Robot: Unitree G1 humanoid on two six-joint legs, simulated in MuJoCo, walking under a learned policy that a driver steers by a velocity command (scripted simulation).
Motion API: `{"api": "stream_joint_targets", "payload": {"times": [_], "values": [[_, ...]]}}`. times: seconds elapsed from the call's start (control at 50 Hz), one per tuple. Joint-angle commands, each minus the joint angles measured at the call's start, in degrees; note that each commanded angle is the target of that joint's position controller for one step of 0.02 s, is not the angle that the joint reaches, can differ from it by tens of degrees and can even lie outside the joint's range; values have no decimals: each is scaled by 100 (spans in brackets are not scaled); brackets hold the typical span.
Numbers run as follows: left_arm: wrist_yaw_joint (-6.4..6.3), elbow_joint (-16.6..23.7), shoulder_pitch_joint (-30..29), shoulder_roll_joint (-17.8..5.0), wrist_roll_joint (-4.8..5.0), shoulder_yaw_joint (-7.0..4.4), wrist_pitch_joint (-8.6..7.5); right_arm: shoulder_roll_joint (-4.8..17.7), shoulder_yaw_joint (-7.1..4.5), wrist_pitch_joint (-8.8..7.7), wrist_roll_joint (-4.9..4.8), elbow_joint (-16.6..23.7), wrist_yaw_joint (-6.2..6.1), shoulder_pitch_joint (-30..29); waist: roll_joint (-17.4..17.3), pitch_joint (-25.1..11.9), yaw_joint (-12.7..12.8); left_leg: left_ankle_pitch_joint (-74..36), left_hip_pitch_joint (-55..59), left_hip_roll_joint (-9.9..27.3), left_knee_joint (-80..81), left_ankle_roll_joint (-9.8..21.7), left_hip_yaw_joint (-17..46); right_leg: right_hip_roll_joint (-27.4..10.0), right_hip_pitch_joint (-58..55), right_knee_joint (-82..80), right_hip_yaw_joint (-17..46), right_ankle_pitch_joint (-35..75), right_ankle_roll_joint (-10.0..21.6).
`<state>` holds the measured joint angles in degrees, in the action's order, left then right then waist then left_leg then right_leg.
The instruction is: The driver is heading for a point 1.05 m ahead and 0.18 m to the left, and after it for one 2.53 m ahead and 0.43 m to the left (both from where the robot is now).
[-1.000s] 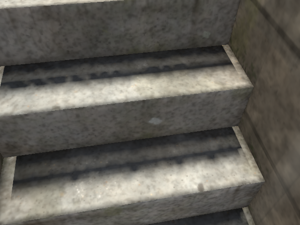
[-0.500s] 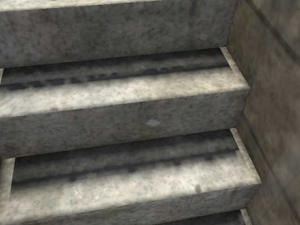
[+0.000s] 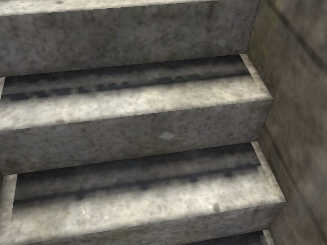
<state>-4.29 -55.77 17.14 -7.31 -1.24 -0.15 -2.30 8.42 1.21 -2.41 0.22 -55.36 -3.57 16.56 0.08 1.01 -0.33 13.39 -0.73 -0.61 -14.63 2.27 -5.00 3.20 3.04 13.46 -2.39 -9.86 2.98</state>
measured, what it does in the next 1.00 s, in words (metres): stands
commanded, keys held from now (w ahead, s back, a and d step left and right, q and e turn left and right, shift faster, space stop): w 1.00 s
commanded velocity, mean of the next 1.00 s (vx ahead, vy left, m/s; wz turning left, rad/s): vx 0.25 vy -0.01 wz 0.00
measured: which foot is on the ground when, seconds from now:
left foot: down 0.00-1.00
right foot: down 0.00-1.00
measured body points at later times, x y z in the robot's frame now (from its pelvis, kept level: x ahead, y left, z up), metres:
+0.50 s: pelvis +0.00 +0.00 +0.00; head +0.00 +0.01 +0.45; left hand +0.02 +0.22 -0.16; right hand +0.03 -0.22 -0.15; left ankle -0.06 +0.09 -0.75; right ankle -0.03 -0.09 -0.75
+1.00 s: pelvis +0.00 +0.00 +0.00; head +0.00 +0.01 +0.45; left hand +0.02 +0.22 -0.16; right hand +0.03 -0.23 -0.15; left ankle -0.06 +0.09 -0.75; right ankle -0.03 -0.09 -0.75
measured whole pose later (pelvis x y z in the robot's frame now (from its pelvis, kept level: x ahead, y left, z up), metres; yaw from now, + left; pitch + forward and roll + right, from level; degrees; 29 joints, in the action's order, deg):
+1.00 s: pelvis +0.00 +0.00 +0.00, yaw +0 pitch -1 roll -1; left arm -4.0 -59.3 17.3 -8.4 -0.8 2.3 -2.1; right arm 10.2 2.6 -2.8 0.1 -58.2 -3.1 16.2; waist 0.0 1.4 -0.7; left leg 12.4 0.1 -1.0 -13.2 2.5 -4.5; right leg 2.8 2.4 12.4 -1.8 -9.0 2.5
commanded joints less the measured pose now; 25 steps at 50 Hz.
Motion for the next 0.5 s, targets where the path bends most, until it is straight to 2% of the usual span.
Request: {"api": "stream_joint_targets", "payload": {"times": [0.02,0.2,0.22,0.24,0.26,0.3,0.34,0.5], "values": [[10,89,277,-310,7,-3,-44,482,-55,-56,-3,125,-10,242,-39,139,0,-1485,-182,862,187,130,674,-905,-8,-74,708,1568,140],[17,-76,288,-365,25,60,-43,537,4,-67,-7,1,4,260,-26,182,-8,-1478,-159,887,232,146,700,-920,0,-119,720,1497,137],[33,262,241,-606,-196,-31,-65,942,-167,35,-224,-358,-26,619,-550,114,300,-520,-736,447,30,231,476,-1314,-490,-22,1146,1093,150],[-3,-117,232,-472,42,52,-21,300,50,-38,17,16,34,255,407,244,-140,-973,-123,948,448,158,788,-863,221,-42,730,1250,158],[2,-99,256,-266,96,98,-27,468,26,-69,73,17,34,153,176,391,7,-1379,-168,914,334,153,744,-890,239,-157,710,1329,133],[-9,-147,331,-357,61,92,-41,575,14,-95,10,-22,29,252,69,196,-24,-1848,-31,936,225,146,730,-897,104,-79,685,1584,139],[11,-136,328,-433,45,91,-36,618,8,-78,-1,-45,18,267,-110,107,-20,-1738,-54,915,204,149,724,-934,7,-81,721,1527,136],[20,-191,323,-439,47,139,-13,628,36,-79,1,-81,24,245,-46,214,-28,-1548,-114,925,262,157,741,-938,51,-139,737,1380,120]]}}
Keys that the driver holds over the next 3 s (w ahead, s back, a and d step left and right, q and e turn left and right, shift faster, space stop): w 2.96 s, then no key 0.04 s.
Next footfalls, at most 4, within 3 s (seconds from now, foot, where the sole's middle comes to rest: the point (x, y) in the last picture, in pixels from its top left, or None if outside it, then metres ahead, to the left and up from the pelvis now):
none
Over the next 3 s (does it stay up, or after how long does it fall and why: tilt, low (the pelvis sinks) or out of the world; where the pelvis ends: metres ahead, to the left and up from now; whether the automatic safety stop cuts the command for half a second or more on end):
stays up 0.00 0.00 0.00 its command is cut before an obstacle from the start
